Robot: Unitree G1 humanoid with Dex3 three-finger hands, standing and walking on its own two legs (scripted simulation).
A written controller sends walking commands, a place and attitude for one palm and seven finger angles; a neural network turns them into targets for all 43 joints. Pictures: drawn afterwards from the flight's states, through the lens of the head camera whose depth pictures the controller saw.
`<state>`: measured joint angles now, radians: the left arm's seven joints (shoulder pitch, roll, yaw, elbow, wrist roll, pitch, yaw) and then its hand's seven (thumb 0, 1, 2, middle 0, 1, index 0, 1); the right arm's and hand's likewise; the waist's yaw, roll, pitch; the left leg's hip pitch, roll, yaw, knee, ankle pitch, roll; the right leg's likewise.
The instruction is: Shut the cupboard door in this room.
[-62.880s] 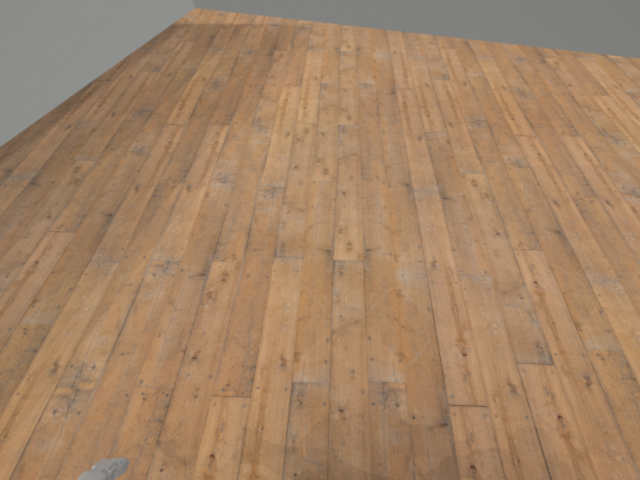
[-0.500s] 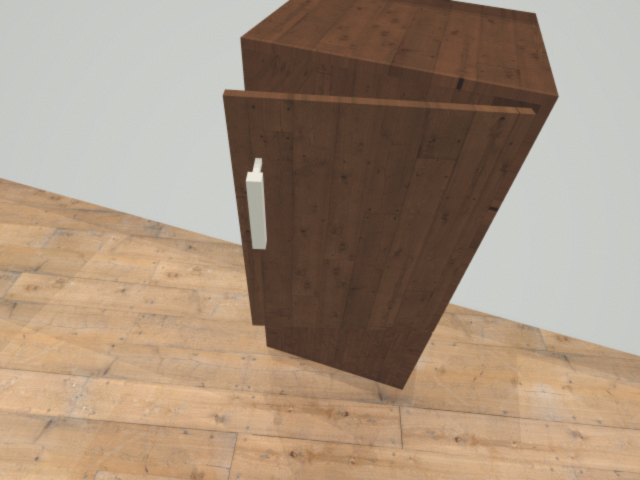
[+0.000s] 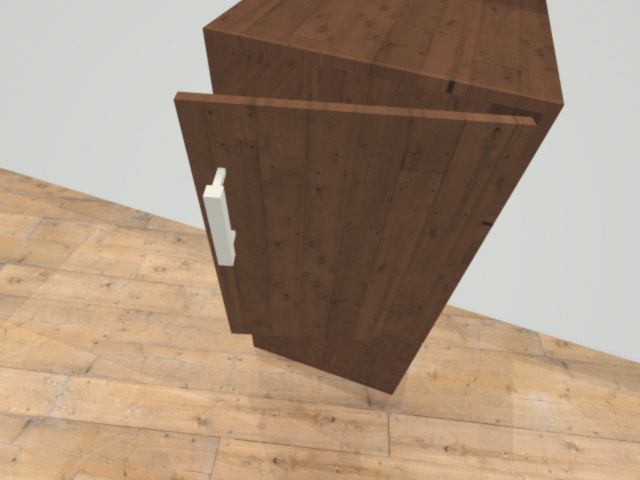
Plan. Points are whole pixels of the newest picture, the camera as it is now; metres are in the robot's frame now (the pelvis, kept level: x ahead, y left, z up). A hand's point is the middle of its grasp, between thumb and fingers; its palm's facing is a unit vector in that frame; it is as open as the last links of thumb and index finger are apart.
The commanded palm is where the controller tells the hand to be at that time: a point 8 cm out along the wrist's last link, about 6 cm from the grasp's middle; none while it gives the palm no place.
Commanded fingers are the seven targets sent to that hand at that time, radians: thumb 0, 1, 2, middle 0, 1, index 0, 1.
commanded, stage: come to a stop and stand still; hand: left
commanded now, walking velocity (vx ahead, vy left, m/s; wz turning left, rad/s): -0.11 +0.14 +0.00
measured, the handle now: (223, 218) +0.45 +0.17 +0.06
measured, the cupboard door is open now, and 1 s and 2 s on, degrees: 17 17 17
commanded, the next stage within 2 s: look again from close up in 1.52 s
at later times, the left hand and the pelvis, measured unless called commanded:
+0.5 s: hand out of the picture +0.00 +0.17 -0.17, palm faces +0.05 -0.98 -0.21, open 7.4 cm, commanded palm none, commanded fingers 0.00 0.90 0.90 -0.20 -0.30 -0.20 -0.30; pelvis +0.00 -0.01 +0.00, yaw -1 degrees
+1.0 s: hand out of the picture -0.02 +0.15 -0.18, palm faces +0.04 -0.98 -0.17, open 7.4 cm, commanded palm none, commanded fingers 0.00 0.90 0.90 -0.20 -0.30 -0.20 -0.30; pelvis -0.01 -0.01 +0.00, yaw +1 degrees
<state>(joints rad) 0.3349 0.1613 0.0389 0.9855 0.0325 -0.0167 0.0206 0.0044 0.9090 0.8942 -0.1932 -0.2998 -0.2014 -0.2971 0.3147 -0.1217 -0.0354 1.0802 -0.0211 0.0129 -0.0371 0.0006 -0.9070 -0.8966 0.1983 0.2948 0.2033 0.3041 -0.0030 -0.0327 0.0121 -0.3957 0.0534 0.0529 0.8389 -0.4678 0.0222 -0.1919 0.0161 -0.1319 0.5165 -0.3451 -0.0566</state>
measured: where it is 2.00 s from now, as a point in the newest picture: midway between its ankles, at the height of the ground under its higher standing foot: outside the picture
